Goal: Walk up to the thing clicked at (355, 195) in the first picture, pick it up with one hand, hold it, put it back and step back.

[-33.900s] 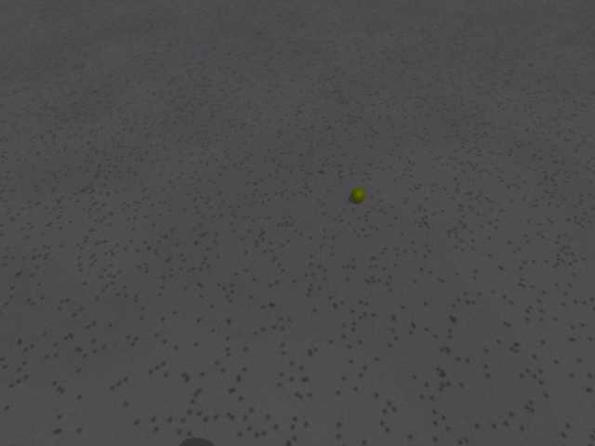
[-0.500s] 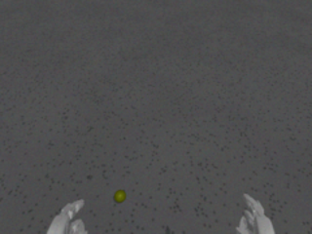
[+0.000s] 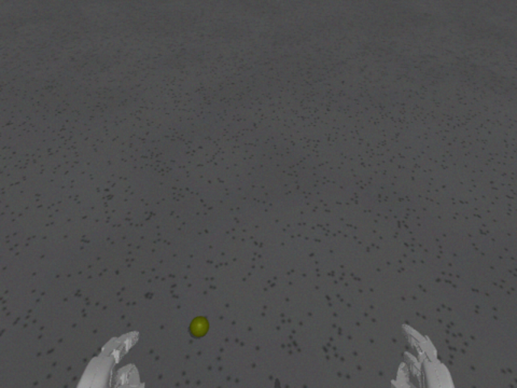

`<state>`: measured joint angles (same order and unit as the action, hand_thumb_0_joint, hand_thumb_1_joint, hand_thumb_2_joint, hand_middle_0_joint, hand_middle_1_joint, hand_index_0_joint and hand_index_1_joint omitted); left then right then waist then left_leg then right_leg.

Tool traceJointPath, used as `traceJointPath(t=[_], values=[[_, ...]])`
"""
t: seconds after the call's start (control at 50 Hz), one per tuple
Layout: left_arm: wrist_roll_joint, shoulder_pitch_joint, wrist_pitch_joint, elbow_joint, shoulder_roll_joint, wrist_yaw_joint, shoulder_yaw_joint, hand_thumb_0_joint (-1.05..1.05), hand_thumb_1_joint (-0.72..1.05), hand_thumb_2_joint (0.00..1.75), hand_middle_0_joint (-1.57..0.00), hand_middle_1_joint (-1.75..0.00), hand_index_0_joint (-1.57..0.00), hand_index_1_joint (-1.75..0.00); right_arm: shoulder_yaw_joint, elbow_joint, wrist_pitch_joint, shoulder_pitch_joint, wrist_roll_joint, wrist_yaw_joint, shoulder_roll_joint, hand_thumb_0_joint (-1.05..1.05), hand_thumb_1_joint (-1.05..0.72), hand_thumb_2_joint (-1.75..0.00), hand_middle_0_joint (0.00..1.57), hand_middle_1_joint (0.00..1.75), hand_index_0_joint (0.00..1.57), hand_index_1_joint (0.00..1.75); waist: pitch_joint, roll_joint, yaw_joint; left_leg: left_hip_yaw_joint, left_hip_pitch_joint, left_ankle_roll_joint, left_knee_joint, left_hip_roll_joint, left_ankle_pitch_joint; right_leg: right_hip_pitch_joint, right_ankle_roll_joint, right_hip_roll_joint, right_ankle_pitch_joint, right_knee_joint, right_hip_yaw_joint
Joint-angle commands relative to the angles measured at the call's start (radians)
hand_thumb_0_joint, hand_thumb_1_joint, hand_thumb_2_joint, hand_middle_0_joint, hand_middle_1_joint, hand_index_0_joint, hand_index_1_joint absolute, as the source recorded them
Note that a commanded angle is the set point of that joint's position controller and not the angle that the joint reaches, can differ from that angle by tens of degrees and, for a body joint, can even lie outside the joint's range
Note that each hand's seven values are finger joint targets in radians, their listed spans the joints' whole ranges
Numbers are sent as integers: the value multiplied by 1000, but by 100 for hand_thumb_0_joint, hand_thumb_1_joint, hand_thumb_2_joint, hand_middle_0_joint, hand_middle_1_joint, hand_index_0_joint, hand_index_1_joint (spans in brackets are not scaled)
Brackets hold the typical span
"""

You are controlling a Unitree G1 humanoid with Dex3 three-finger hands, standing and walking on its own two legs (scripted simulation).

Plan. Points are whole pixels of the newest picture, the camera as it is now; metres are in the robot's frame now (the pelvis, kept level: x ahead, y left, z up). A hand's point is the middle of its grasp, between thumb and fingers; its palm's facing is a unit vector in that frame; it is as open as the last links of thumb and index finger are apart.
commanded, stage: home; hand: left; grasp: from above
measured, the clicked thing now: (199, 326) +0.48 +0.21 -0.68
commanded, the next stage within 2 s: stand in 0.36 s
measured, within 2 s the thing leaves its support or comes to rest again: neither
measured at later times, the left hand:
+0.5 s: hand out of the picture +0.16 +0.18 -0.06, palm faces +0.01 -0.97 -0.25, open 7.4 cm
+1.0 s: hand out of the picture +0.05 +0.24 -0.10, palm faces +0.04 -0.95 -0.31, open 7.4 cm
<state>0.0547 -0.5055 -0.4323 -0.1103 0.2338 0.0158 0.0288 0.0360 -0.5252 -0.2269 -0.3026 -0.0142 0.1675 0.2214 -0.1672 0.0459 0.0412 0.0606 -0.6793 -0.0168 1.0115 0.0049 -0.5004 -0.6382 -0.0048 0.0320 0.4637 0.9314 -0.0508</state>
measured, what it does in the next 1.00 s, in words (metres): rises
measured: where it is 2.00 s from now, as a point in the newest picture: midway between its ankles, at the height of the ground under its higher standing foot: outside the picture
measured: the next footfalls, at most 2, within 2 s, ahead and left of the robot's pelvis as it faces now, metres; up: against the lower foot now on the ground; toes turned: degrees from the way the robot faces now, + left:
none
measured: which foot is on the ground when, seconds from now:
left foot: down 0.00-1.00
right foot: down 0.00-1.00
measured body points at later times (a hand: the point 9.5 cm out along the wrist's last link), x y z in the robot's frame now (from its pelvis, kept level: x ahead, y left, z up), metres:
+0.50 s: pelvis -0.01 +0.00 +0.00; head +0.01 +0.00 +0.45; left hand +0.16 +0.23 -0.04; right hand +0.15 -0.25 -0.07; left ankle +0.00 +0.10 -0.68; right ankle +0.00 -0.12 -0.68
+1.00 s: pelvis -0.01 +0.01 +0.06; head -0.02 +0.01 +0.51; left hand +0.05 +0.29 -0.08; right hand +0.06 -0.26 -0.08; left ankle +0.00 +0.10 -0.68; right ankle +0.00 -0.12 -0.68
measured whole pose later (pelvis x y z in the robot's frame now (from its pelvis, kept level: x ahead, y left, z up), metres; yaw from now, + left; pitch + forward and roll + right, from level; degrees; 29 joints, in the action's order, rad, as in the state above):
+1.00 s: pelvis -0.01 +0.01 +0.06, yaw -1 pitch -4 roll +0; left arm -0.03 -0.21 -0.02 0.99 0.27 0.03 0.04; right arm -0.04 -1.02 -0.01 -0.19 0.04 0.02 0.27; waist 0.05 0.00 -0.02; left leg 0.01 -0.16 -0.04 0.48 0.05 -0.24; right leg -0.17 0.02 -0.02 0.24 0.48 0.01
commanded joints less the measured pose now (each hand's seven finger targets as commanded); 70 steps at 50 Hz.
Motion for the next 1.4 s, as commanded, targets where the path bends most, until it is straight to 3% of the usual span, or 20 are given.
traceJointPath(t=[0.0, 0.1, 0.22, 0.34, 0.42, 0.44, 0.46, 0.48, 0.5, 0.54, 0.6, 0.64, 0.68, 0.8, 0.92, 0.96, 1.14, 1.24, 1.3, 1.38], values=[[-7, 29, 49, -196, 108, 11, 61, 0, 90, 90, -20, -30, -20, -30, -54, 161, -57, 70, 2, 19, 133, 0, -90, -90, 20, 30, 20, 30, -40, 30, -4, 19, 70, 0, -195, -6, 164, 31, -5, -1, -138, -142, 3], [-4, 25, 53, -202, 106, 12, 56, 0, 90, 90, -20, -30, -20, -30, -51, 167, -60, 76, 0, 18, 128, 0, -90, -90, 20, 30, 20, 30, -42, 1, -9, 18, 48, -4, -190, -3, 148, 41, -5, -2, -125, -148, 3], [-3, 13, 53, -201, 103, 12, 54, 0, 90, 90, -20, -30, -20, -30, -55, 162, -60, 60, 1, 22, 131, 0, -90, -90, 20, 30, 20, 30, -90, 7, 3, 2, 84, -3, -160, 2, 264, 59, -9, -3, -220, -134, 7], [-4, 28, 51, -191, 112, 11, 61, 0, 90, 90, -20, -30, -20, -30, -51, 165, -60, 74, 0, 22, 131, 0, -90, -90, 20, 30, 20, 30, -27, -1, -1, 11, 54, -6, -192, -2, 140, 30, -3, -2, -118, -155, 5], [-1, 11, 50, -194, 105, 11, 59, 0, 90, 90, -20, -30, -20, -30, -53, 168, -60, 72, -1, 19, 130, 0, -90, -90, 20, 30, 20, 30, -51, 2, -6, 13, 68, -4, -184, -3, 190, 48, -6, -1, -158, -145, 2], [-120, 312, 252, 157, 177, 44, 57, 0, 90, 90, -20, -30, -20, -30, -97, -86, 51, 150, 127, -40, 229, 0, -90, -90, 20, 30, 20, 30, 167, -51, -79, 57, 104, -38, -269, -48, 373, 204, -54, -83, -197, -191, 122], [-126, 230, 317, 323, 193, 40, 76, 0, 90, 90, -20, -30, -20, -30, -113, -96, 90, 147, 126, -65, 230, 0, -90, -90, 20, 30, 20, 30, 76, -90, -70, 30, 174, -46, -262, -33, 392, 232, -80, -95, -207, -224, 163], [-131, 229, 351, 365, 200, 37, 71, 0, 90, 90, -20, -30, -20, -30, -108, -94, 107, 131, 127, -82, 223, 0, -90, -90, 20, 30, 20, 30, 54, -123, -53, 22, 224, -46, -255, -30, 419, 232, -93, -103, -249, -234, 182], [-126, 263, 370, 392, 195, 30, 60, 0, 90, 90, -20, -30, -20, -30, -103, -98, 118, 107, 133, -93, 224, 0, -90, -90, 20, 30, 20, 30, 75, -72, -32, 47, 212, -43, -290, -34, 366, 228, -81, -91, -234, -246, 180], [-118, 279, 394, 476, 202, 23, 56, 0, 90, 90, -20, -30, -20, -30, -99, -136, 126, 128, 84, -124, 191, 0, -90, -90, 20, 30, 20, 30, 35, -48, -59, 42, 278, -47, -335, -28, 325, 309, -63, -110, -274, -251, 169], [-103, 303, 407, 598, 194, 25, 63, 0, 90, 90, -20, -30, -20, -30, -110, -181, 140, 153, 66, -140, 194, 0, -90, -90, 20, 30, 20, 30, 24, -71, -70, 44, 345, -37, -357, -28, 355, 322, -52, -123, -296, -305, 175], [-99, 316, 423, 679, 192, 28, 59, 0, 90, 90, -20, -30, -20, -30, -113, -222, 150, 165, 66, -144, 191, 0, -90, -90, 20, 30, 20, 30, 15, -55, -70, 47, 391, -38, -380, -34, 389, 358, -41, -129, -353, -331, 170], [-102, 338, 435, 739, 200, 30, 61, 0, 90, 90, -20, -30, -20, -30, -113, -251, 165, 164, 69, -145, 193, 0, -90, -90, 20, 30, 20, 30, 69, -71, -59, 43, 408, -35, -418, -28, 325, 335, -40, -138, -282, -390, 187], [-94, 351, 449, 899, 199, 31, 55, 0, 90, 90, -20, -30, -20, -30, -112, -344, 183, 160, 64, -139, 205, 0, -90, -90, 20, 30, 20, 30, 154, -56, -55, 77, 458, -28, -549, -55, 373, 395, -30, -125, -321, -470, 162], [-84, 342, 448, 1020, 195, 31, 49, 0, 90, 90, -20, -30, -20, -30, -115, -416, 188, 168, 53, -129, 235, 0, -90, -90, 20, 30, 20, 30, 162, -8, -63, 102, 520, -24, -661, -88, 410, 478, -12, -115, -337, -524, 132], [-85, 347, 449, 1052, 207, 32, 49, 0, 90, 90, -20, -30, -20, -30, -117, -438, 191, 169, 50, -127, 238, 0, -90, -90, 20, 30, 20, 30, 178, -30, -60, 91, 535, -19, -677, -83, 407, 486, -12, -119, -332, -549, 138], [-86, 350, 445, 1143, 222, 23, 43, 0, 90, 90, -20, -30, -20, -30, -117, -497, 206, 180, 47, -135, 248, 0, -90, -90, 20, 30, 20, 30, 259, -30, -61, 108, 475, -14, -782, -86, 147, 484, -6, -113, -200, -616, 144], [-87, 346, 450, 1174, 223, 21, 39, 0, 90, 90, -20, -30, -20, -30, -116, -511, 203, 191, 43, -139, 255, 0, -90, -90, 20, 30, 20, 30, 240, -29, -59, 111, 491, -16, -784, -93, 153, 496, -6, -120, -208, -627, 147], [-85, 358, 454, 1183, 233, 22, 37, 0, 90, 90, -20, -30, -20, -30, -112, -521, 202, 193, 42, -141, 252, 0, -90, -90, 20, 30, 20, 30, 215, -59, -54, 94, 546, -17, -760, -90, 243, 486, -11, -136, -229, -649, 161], [-83, 362, 453, 1191, 243, 21, 35, 0, 90, 90, -20, -30, -20, -30, -108, -534, 205, 188, 42, -142, 262, 0, -90, -90, 20, 30, 20, 30, 237, -39, -52, 93, 542, -17, -762, -90, 210, 461, -11, -134, -193, -661, 166]])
